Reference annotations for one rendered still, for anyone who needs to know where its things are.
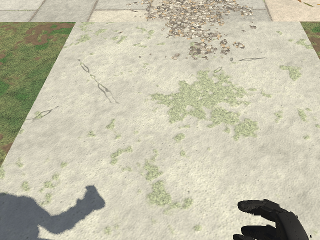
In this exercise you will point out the robot right hand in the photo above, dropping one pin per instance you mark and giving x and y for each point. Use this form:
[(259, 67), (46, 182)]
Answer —
[(288, 227)]

